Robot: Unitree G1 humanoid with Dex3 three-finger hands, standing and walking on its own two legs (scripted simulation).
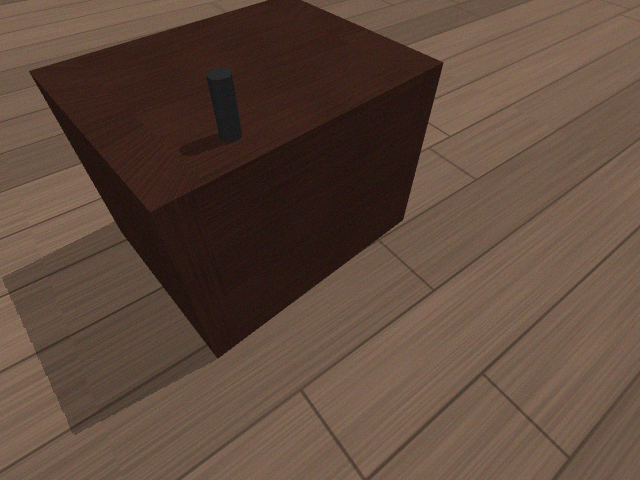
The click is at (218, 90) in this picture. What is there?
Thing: squat round
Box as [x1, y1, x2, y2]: [206, 68, 241, 141]
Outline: 214,68 209,70 206,73 219,135 220,138 224,141 234,141 241,136 231,72 226,68
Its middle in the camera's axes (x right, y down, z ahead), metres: -0.21 -0.29 +0.87
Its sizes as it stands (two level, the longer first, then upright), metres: 0.052 0.052 0.153
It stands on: a support 0.70 m high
